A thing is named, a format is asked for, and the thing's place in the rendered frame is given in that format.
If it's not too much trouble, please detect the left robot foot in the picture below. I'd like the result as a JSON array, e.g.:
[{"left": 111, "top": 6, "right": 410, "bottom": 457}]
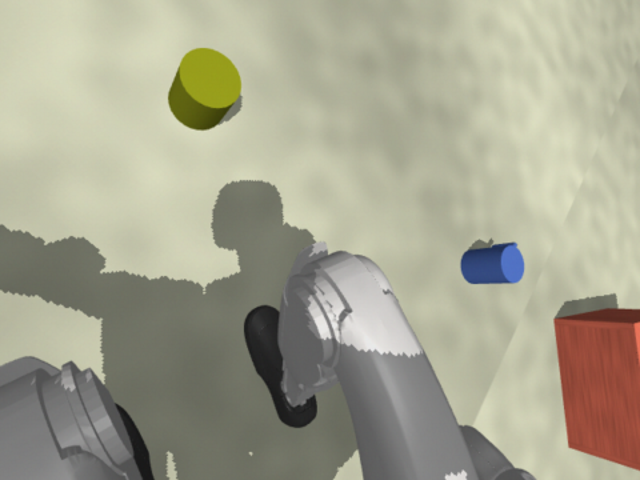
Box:
[{"left": 115, "top": 403, "right": 154, "bottom": 480}]

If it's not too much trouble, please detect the right robot hand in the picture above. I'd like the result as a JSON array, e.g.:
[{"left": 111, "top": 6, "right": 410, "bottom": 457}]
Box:
[{"left": 458, "top": 424, "right": 515, "bottom": 480}]

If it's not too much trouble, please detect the right robot foot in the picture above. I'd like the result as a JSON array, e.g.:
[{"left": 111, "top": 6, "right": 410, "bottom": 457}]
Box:
[{"left": 244, "top": 305, "right": 317, "bottom": 428}]

